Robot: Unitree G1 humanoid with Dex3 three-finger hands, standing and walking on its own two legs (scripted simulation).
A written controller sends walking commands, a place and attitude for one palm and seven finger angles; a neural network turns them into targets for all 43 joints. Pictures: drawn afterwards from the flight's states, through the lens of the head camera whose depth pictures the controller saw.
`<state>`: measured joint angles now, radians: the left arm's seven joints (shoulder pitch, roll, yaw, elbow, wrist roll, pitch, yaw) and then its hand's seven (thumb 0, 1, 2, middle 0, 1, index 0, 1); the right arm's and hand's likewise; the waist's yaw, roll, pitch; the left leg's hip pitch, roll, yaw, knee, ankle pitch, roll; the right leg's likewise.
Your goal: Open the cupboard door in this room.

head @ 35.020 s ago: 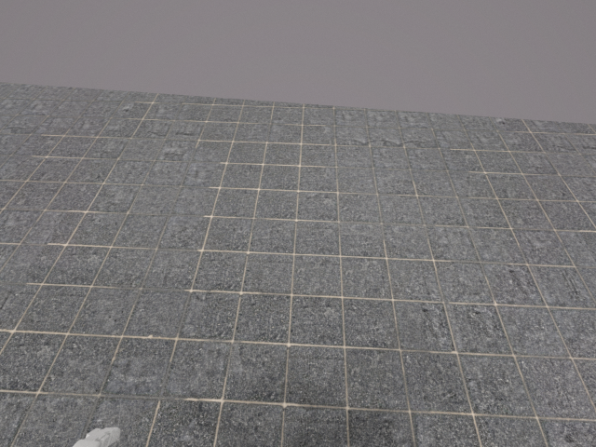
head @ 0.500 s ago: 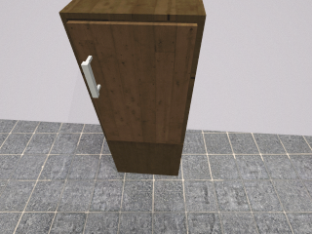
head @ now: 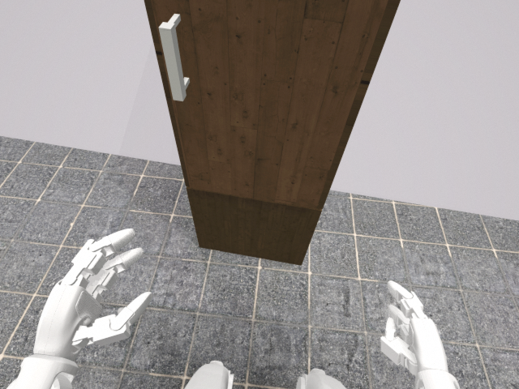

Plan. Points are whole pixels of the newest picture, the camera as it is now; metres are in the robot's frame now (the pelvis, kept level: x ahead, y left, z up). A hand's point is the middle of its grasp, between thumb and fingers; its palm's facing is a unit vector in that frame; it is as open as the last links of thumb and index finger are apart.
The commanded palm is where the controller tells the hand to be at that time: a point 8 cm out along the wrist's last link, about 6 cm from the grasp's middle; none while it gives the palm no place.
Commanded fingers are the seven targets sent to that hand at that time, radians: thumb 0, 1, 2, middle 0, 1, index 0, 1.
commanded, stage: raise the hand with hooked fingers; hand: left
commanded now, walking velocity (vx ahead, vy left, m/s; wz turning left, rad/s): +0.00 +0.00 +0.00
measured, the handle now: (177, 59) +0.62 +0.23 +0.16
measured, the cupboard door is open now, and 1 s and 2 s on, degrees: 0 0 0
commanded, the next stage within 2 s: move the hooked fingers beside the handle in 1.52 s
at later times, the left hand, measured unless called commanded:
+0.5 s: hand (92, 244) +0.26 +0.25 +0.10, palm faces -0.03 -1.00 -0.06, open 12.5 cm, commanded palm +0.24 +0.30 +0.12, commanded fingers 0.00 -0.38 0.35 -0.29 -1.12 -0.29 -1.12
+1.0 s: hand (62, 174) +0.32 +0.29 +0.17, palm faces +0.00 -1.00 -0.04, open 14.0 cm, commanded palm +0.29 +0.33 +0.17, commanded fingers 0.00 -0.50 0.30 -0.30 -1.20 -0.30 -1.20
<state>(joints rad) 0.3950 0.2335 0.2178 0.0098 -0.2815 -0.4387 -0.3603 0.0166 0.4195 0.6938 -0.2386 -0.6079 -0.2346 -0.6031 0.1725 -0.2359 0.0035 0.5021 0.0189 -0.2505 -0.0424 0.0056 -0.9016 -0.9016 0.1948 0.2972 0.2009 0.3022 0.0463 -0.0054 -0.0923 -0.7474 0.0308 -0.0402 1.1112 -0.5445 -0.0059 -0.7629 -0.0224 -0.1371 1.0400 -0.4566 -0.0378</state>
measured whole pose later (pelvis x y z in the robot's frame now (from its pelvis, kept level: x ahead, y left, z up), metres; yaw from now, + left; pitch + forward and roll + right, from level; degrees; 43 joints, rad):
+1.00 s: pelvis +0.02 +0.02 +0.05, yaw -1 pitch +4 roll -2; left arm -0.08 0.43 0.44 0.33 -0.34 -0.11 -0.51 -0.01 -0.50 0.30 -0.30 -1.20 -0.30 -1.19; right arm 0.27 -0.27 0.08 0.59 0.04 -0.22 -0.10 0.01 -0.90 -0.90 0.20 0.30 0.21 0.30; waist 0.02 0.04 -0.05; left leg -0.38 0.01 0.01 0.72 -0.41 0.02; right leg -0.41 -0.02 -0.09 0.66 -0.31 0.00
